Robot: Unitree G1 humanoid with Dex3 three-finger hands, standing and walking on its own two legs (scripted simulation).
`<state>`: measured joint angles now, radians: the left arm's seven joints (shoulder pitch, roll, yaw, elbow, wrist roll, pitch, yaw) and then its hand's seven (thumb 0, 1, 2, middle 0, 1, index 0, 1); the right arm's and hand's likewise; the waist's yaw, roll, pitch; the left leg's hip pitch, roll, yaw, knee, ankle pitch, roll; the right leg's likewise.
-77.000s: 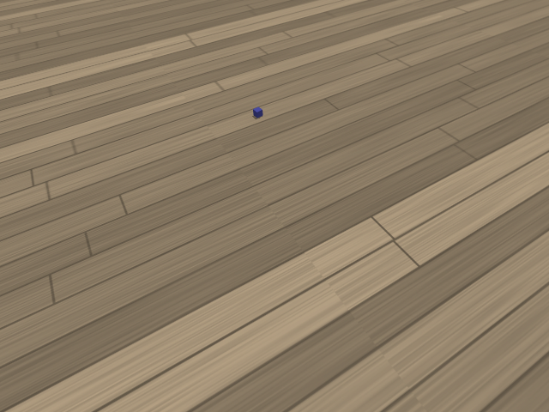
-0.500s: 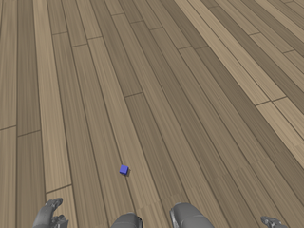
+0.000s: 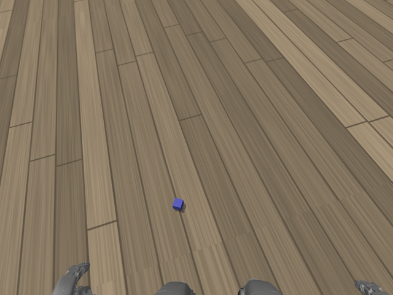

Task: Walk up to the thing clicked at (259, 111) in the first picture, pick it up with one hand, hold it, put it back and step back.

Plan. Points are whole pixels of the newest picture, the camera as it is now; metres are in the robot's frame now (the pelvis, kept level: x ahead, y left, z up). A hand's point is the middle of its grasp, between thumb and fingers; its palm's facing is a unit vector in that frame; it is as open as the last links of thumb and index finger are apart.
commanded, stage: step back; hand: left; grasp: from above
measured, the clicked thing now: (178, 204) +0.55 +0.18 -0.74
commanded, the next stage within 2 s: none
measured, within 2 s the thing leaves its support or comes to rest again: neither
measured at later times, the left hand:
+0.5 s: hand out of the picture -0.09 +0.24 -0.14, palm faces -0.08 -0.91 -0.40, open 7.4 cm
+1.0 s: hand out of the picture -0.20 +0.25 -0.15, palm faces -0.06 -0.92 -0.38, open 7.4 cm
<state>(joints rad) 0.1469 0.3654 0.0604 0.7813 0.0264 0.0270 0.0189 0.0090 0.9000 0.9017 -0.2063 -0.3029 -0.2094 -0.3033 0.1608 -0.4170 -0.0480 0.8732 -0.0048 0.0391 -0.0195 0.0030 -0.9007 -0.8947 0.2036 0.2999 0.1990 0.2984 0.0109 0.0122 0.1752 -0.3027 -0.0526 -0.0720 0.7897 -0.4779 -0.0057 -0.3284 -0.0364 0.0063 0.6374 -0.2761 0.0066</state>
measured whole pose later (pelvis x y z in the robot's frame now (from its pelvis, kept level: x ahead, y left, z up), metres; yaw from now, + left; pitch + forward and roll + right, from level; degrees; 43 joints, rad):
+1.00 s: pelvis -0.33 -0.01 +0.00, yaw -4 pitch -2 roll -1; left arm 0.15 0.40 0.08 0.82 0.01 0.05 0.01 0.01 0.90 0.90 -0.20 -0.30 -0.21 -0.30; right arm 0.13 -0.36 -0.03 0.83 -0.03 0.02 -0.01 0.00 -0.90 -0.89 0.21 0.30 0.20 0.30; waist 0.00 -0.02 0.17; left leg -0.36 0.03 0.00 0.60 -0.20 0.02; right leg -0.37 0.07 0.11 1.06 -0.53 0.02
